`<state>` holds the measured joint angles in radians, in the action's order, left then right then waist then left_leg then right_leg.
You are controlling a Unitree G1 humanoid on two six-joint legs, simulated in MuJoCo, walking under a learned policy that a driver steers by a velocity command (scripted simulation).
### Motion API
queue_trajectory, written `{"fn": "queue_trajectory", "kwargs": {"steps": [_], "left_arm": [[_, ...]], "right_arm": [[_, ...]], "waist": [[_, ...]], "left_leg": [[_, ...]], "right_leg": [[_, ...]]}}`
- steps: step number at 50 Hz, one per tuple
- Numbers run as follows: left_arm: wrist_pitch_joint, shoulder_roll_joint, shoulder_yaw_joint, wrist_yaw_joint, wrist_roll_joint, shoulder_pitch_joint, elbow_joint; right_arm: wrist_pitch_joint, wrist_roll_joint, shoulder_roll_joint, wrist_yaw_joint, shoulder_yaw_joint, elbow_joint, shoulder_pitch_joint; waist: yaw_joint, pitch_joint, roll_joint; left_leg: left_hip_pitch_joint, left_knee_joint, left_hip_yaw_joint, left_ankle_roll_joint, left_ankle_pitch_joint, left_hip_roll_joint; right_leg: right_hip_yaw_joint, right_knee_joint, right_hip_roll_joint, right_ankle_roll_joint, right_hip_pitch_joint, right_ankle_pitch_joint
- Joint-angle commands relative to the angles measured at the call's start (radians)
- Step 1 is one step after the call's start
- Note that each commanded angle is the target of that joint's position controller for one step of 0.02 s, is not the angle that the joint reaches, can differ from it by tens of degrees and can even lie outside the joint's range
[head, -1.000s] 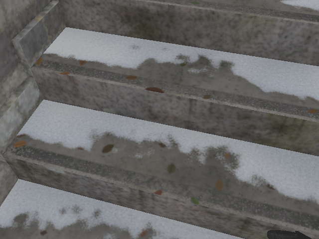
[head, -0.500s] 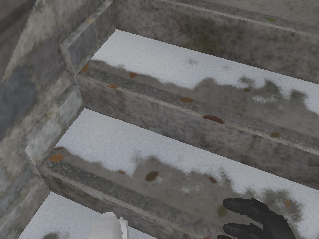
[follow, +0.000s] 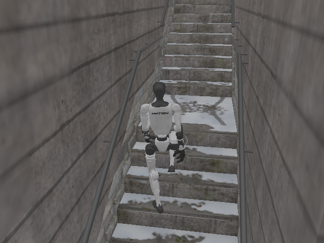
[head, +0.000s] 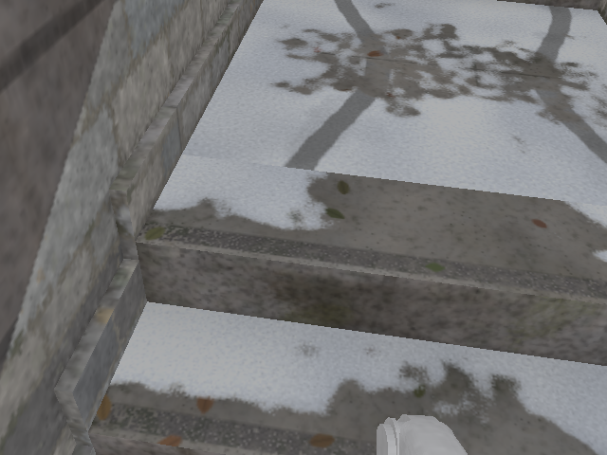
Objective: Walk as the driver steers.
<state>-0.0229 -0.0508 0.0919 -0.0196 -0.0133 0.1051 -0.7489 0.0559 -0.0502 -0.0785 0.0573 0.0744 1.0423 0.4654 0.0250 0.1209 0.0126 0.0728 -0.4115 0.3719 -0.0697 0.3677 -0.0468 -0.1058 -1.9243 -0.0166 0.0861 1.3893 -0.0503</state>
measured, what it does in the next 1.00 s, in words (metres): climbs, turning right: right foot 0.17 m higher, then left foot 0.17 m higher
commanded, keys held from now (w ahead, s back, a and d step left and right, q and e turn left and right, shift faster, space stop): w+e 0.88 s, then w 0.12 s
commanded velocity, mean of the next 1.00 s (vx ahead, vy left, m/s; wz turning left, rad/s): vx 0.50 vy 0.00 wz -0.56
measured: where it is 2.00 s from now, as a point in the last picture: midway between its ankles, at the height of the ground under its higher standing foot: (524, 201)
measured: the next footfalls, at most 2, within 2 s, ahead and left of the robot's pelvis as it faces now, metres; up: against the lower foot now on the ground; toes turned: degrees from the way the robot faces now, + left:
right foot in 0.20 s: +0.23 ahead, -0.05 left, +0.17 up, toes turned -11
left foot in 0.64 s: +0.64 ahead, +0.08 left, +0.34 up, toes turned -21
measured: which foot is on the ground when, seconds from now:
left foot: down 0.00-0.22, up 0.24-0.62, down 0.64-1.00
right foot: up 0.00-0.18, down 0.20-0.62, up 0.64-1.00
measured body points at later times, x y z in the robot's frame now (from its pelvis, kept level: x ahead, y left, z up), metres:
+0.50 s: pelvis +0.30 +0.01 +0.16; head +0.30 -0.01 +0.61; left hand +0.34 +0.22 +0.02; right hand +0.51 -0.19 +0.13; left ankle +0.41 +0.14 -0.24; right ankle +0.19 -0.04 -0.57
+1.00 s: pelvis +0.56 -0.05 +0.33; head +0.58 -0.02 +0.78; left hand +0.82 -0.01 +0.23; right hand +0.35 -0.17 +0.20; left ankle +0.60 +0.10 -0.40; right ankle +0.53 -0.23 -0.22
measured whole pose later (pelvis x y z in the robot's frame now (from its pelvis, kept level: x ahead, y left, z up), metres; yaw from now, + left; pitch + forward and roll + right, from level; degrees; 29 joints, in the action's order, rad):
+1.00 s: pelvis +0.56 -0.05 +0.33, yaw -37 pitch +0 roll +0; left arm -0.03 -0.14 -0.03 -0.02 -0.03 0.18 -0.60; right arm 0.04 -0.01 -0.13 0.07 -0.03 0.95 0.56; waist 0.09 0.02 0.06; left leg 0.16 -0.56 0.24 0.05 0.37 -0.17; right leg 0.10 -1.61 -0.02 -0.01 0.96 0.03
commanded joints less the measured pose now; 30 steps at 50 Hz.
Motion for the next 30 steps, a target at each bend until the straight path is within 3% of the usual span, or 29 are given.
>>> {"fn": "queue_trajectory", "kwargs": {"steps": [1,2,4,5,6,7,8,9,10,11,12,13,14,15,16,17,18,19,20,21,22,23,24,25,26,27,28,29,30], "left_arm": [[0.025,-0.042,-0.003,-0.021,0.003,-0.336,0.18],[0.031,-0.043,-0.017,-0.025,0.003,-0.3,0.16],[0.028,-0.008,-0.009,-0.04,-0.005,-0.218,0.155],[0.042,-0.004,0.006,-0.054,-0.001,-0.264,0.203],[0.047,-0.014,0.012,-0.054,0.0,-0.343,0.241],[0.054,-0.059,0.0,-0.04,-0.01,-0.315,0.235],[0.042,-0.121,-0.025,-0.026,-0.004,-0.231,0.228],[0.031,-0.211,-0.068,-0.022,0.004,-0.086,0.181],[0.014,-0.257,-0.098,-0.025,0.014,0.086,0.118],[0.003,-0.342,-0.136,-0.024,0.013,0.172,0.06],[0.008,-0.44,-0.161,0.016,0.037,0.167,0.083],[0.039,-0.295,-0.128,0.035,0.047,0.245,0.035],[0.059,-0.244,-0.116,0.035,0.03,0.317,-0.043],[0.075,-0.187,-0.109,0.017,0.007,0.269,-0.059],[0.076,-0.116,-0.088,-0.001,0.006,0.214,-0.081],[0.074,-0.078,-0.082,-0.011,0.006,0.166,-0.088],[0.071,-0.101,-0.085,-0.021,-0.004,0.126,-0.088],[0.069,-0.112,-0.09,-0.024,0.003,0.092,-0.076],[0.074,-0.15,-0.093,-0.028,0.007,0.042,-0.032],[0.095,-0.158,-0.098,-0.022,0.012,0.081,-0.022],[0.104,-0.186,-0.103,0.002,0.029,0.203,-0.066],[0.107,-0.2,-0.104,0.011,0.019,0.309,-0.105],[0.091,-0.226,-0.12,0.012,0.014,0.383,-0.126],[0.087,-0.253,-0.14,0.034,-0.039,0.432,-0.139],[0.077,-0.252,-0.148,0.045,-0.045,0.434,-0.139],[0.054,-0.297,-0.171,0.062,-0.054,0.343,-0.078],[0.037,-0.309,-0.186,0.065,-0.049,0.321,-0.058],[0.019,-0.297,-0.19,0.063,0.008,0.275,-0.045],[0.033,-0.387,-0.212,0.055,-0.003,0.199,-0.037]], "right_arm": [[-0.007,0.017,-0.267,0.045,-0.072,0.037,0.216],[-0.004,0.023,-0.278,0.032,-0.081,0.014,0.133],[-0.013,0.018,-0.258,0.026,-0.064,-0.007,0.022],[-0.023,0.018,-0.29,0.031,-0.068,-0.018,-0.022],[-0.025,0.024,-0.363,0.04,-0.082,-0.006,0.015],[-0.009,0.025,-0.416,0.028,-0.097,-0.004,0.027],[0.001,0.033,-0.438,0.029,-0.104,-0.01,0.04],[-0.008,0.038,-0.465,0.023,-0.119,-0.054,-0.016],[-0.006,0.049,-0.492,0.013,-0.13,-0.115,-0.101],[0.031,0.031,-0.403,-0.009,-0.115,-0.184,-0.142],[0.097,0.011,-0.255,-0.062,-0.079,-0.263,-0.151],[0.141,0.045,-0.266,-0.106,-0.096,-0.309,-0.235],[0.134,0.048,-0.213,-0.129,-0.086,-0.367,-0.364],[0.123,0.031,-0.155,-0.118,-0.065,-0.417,-0.395],[0.098,0.023,-0.105,-0.112,-0.041,-0.429,-0.342],[0.078,0.042,-0.094,-0.112,-0.03,-0.421,-0.275],[0.065,0.053,-0.086,-0.105,-0.024,-0.417,-0.218],[0.057,0.066,-0.111,-0.1,-0.028,-0.412,-0.222],[0.04,0.054,-0.123,-0.088,-0.024,-0.453,-0.253],[0.041,0.032,-0.134,-0.077,-0.022,-0.455,-0.301],[0.041,0.015,-0.061,-0.075,0.003,-0.514,-0.422],[0.043,0.01,-0.026,-0.081,0.016,-0.554,-0.503],[0.044,0.017,0.004,-0.064,0.025,-0.581,-0.542],[0.058,0.032,0.035,-0.058,0.048,-0.648,-0.634],[0.061,0.026,0.025,-0.051,0.048,-0.676,-0.659],[0.061,-0.013,-0.027,-0.041,0.049,-0.717,-0.695],[0.056,-0.024,-0.043,-0.03,0.028,-0.725,-0.677],[0.048,-0.002,-0.106,0.006,-0.055,-0.641,-0.493],[0.042,0.018,-0.197,0.027,-0.101,-0.592,-0.297]], "waist": [[0.033,-0.222,-0.042],[0.009,-0.212,-0.067],[-0.089,-0.113,-0.072],[-0.133,-0.045,-0.075],[-0.133,0.011,-0.088],[-0.144,0.038,-0.115],[-0.179,0.08,-0.203],[-0.223,0.11,-0.259],[-0.304,0.143,-0.244],[-0.292,0.151,-0.074],[-0.186,0.246,0.26],[-0.149,0.183,0.123],[-0.135,-0.031,-0.011],[-0.061,-0.146,-0.116],[0.0,-0.178,-0.097],[0.046,-0.197,-0.077],[0.086,-0.202,-0.073],[0.095,-0.208,-0.098],[0.106,-0.216,-0.04],[0.073,-0.211,-0.021],[0.018,-0.212,0.073],[-0.02,-0.204,0.096],[-0.057,-0.184,0.113],[-0.069,-0.205,0.134],[-0.07,-0.201,0.123],[-0.047,-0.173,0.063],[-0.022,-0.083,0.121],[0.052,0.111,0.248],[0.163,0.268,0.282]], "left_leg": [[-0.157,0.334,-0.198,0.106,-0.362,-0.318],[-0.223,0.289,-0.154,0.119,-0.602,-0.325],[-0.268,0.158,-0.035,0.137,-1.227,-0.265],[-0.14,0.145,0.049,0.147,-1.526,-0.219],[-0.064,0.128,0.014,0.105,-1.868,-0.246],[-0.058,0.077,-0.03,0.06,-2.112,-0.297],[-0.132,-0.023,-0.064,0.031,-2.338,-0.32],[-0.24,-0.208,-0.1,0.016,-2.376,-0.32],[-0.146,-0.444,-0.119,0.002,-2.156,-0.302],[0.234,-0.778,-0.195,-0.016,-1.057,-0.148],[0.619,-1.286,-0.388,0.038,-0.199,0.128],[0.809,-1.565,-0.605,-0.001,-0.135,0.118],[0.972,-1.688,-0.538,-0.021,-0.151,0.099],[1.057,-1.816,-0.519,-0.02,-0.115,0.09],[1.142,-1.974,-0.509,-0.022,-0.083,0.079],[1.147,-2.002,-0.498,-0.026,-0.072,0.048],[1.145,-1.941,-0.48,-0.029,-0.084,0.024],[1.099,-1.844,-0.458,-0.027,-0.093,0.009],[1.008,-1.647,-0.424,-0.014,-0.152,-0.002],[0.954,-1.592,-0.362,0.019,-0.226,0.008],[1.041,-1.713,-0.286,0.041,-0.194,0.028],[1.193,-1.815,-0.277,0.054,-0.099,0.015],[1.38,-1.926,-0.278,0.068,-0.001,0.004],[1.479,-1.736,-0.347,0.072,0.124,-0.038],[1.474,-1.56,-0.345,0.075,0.125,-0.062],[1.1,-1.12,-0.294,0.069,0.082,-0.085],[0.67,-0.926,-0.207,0.066,0.084,-0.037],[0.369,-0.981,-0.195,0.063,0.088,0.031],[0.223,-0.91,-0.277,0.041,0.077,0.036]], "right_leg": [[0.008,0.145,-0.074,-0.002,0.24,0.166],[-0.025,0.08,-0.061,0.002,0.245,0.259],[-0.037,0.028,-0.036,0.04,0.107,0.329],[-0.131,0.241,-0.014,0.079,-0.165,0.347],[-0.195,0.399,0.011,0.112,-0.406,0.361],[-0.238,0.456,0.041,0.113,-0.546,0.441],[-0.237,0.532,0.089,0.125,-0.644,0.587],[-0.186,0.685,0.131,0.164,-0.686,0.72],[-0.046,0.98,0.135,0.213,-0.942,0.638],[0.351,1.18,0.059,0.296,-1.237,0.513],[1.04,1.525,-0.159,0.473,-1.402,0.638],[1.156,1.642,-0.217,0.384,-1.404,0.732],[1.048,1.639,-0.216,0.284,-1.251,0.779],[0.879,1.615,-0.182,0.224,-1.172,0.562],[0.738,1.558,-0.129,0.174,-1.108,0.473],[0.585,1.539,-0.083,0.126,-1.037,0.441],[0.47,1.529,-0.052,0.093,-0.976,0.371],[0.374,1.531,-0.034,0.08,-0.902,0.312],[0.307,1.567,0.003,0.078,-0.796,0.303],[0.295,1.576,0.018,0.104,-0.739,0.295],[0.355,1.597,-0.01,0.147,-0.797,0.184],[0.419,1.6,-0.043,0.16,-0.944,0.126],[0.492,1.543,-0.078,0.183,-1.152,0.045],[0.525,1.588,-0.085,0.159,-1.275,0.157],[0.526,1.588,-0.083,0.131,-1.308,0.172],[0.442,1.741,-0.067,0.095,-1.063,0.107],[0.426,1.837,-0.074,0.111,-0.854,0.01],[0.381,1.667,-0.095,0.089,-0.889,-0.589],[0.347,1.475,-0.091,0.035,-1.045,-0.985]]}}
Keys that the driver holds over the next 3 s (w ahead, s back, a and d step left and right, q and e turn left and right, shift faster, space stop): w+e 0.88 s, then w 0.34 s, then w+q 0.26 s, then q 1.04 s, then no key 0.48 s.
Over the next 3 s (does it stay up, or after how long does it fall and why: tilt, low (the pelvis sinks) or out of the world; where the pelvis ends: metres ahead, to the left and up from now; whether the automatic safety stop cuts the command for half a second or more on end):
stays up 0.96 -0.42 0.50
